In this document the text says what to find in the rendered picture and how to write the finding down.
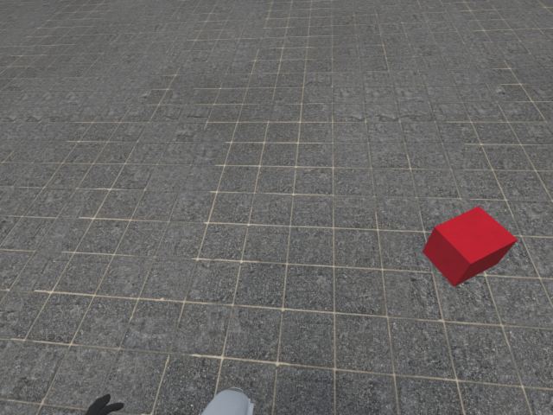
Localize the carton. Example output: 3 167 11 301
423 207 518 287

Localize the left robot thigh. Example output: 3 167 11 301
201 390 254 415

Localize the robot left hand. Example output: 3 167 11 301
86 393 124 415

